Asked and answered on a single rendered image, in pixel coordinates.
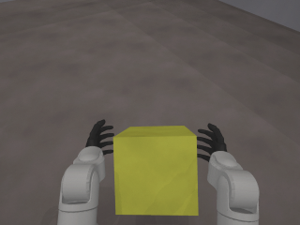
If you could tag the right robot hand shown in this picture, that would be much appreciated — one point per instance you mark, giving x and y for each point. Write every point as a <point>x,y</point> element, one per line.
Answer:
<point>217,143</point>

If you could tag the left robot hand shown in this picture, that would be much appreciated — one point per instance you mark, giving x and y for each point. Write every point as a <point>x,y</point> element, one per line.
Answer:
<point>95,137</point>

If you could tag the robot right forearm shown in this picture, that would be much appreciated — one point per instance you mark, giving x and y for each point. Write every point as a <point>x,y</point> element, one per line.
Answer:
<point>237,191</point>

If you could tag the robot left forearm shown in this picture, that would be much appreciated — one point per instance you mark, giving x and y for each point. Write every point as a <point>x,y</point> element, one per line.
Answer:
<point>79,191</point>

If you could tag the carton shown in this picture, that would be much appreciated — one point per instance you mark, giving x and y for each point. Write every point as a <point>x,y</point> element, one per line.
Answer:
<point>156,171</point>

